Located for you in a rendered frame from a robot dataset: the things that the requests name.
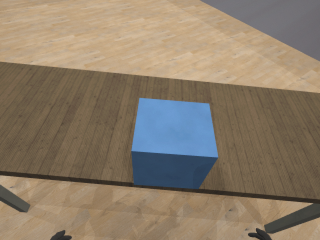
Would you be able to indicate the robot left hand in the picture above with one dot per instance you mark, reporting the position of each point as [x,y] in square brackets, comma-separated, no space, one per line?
[60,236]

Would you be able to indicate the robot right hand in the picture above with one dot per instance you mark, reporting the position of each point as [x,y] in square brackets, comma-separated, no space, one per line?
[261,235]

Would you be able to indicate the carton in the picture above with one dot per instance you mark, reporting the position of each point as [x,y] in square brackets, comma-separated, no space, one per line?
[173,143]

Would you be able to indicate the table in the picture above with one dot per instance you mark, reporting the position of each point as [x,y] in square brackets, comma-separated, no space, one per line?
[78,125]

